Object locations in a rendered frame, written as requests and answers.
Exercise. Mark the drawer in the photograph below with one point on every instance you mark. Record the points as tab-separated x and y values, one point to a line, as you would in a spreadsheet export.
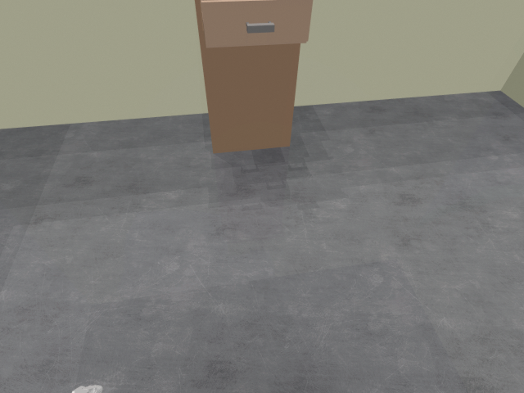
224	21

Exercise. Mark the cabinet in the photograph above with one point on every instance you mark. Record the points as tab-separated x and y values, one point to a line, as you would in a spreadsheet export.
250	93

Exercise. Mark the handle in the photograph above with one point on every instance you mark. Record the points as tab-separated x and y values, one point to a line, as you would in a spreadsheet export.
260	27

